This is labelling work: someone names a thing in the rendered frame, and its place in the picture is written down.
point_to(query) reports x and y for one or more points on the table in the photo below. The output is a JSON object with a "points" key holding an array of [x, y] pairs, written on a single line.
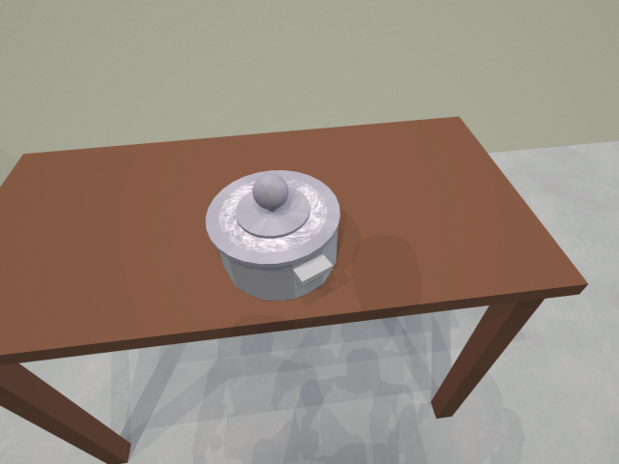
{"points": [[106, 249]]}

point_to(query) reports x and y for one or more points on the knob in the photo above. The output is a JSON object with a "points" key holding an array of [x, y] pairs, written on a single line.
{"points": [[270, 191]]}

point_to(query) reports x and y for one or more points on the pot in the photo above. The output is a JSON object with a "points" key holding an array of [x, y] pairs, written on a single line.
{"points": [[286, 282]]}

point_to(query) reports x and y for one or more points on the lid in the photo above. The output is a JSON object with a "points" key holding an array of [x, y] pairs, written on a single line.
{"points": [[246, 233]]}

